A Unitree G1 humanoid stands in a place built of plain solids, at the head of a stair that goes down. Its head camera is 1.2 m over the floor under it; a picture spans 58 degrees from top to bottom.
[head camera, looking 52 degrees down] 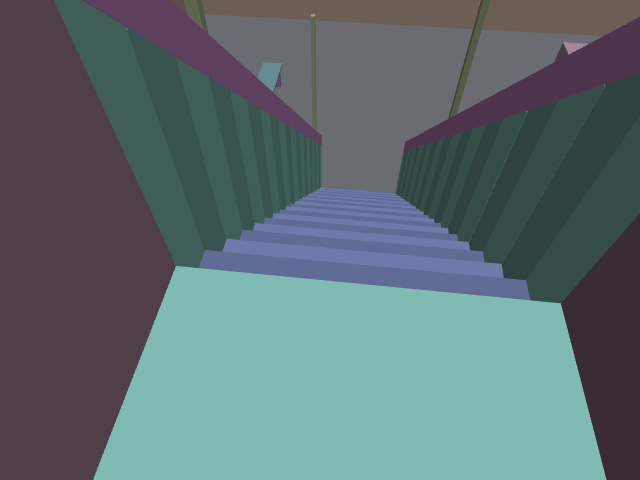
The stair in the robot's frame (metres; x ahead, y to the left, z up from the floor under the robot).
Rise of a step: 0.19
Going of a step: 0.21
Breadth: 1.25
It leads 7 degrees to the right of straight ahead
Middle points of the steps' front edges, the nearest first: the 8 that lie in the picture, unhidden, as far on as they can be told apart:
0.76 -0.14 0.00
0.97 -0.16 -0.19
1.18 -0.19 -0.38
1.39 -0.21 -0.58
1.60 -0.23 -0.77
1.81 -0.26 -0.96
2.02 -0.28 -1.16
2.23 -0.31 -1.35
